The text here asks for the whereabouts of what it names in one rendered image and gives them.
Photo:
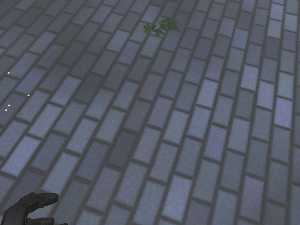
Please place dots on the left robot hand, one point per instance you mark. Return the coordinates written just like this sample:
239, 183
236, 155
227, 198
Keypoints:
18, 213

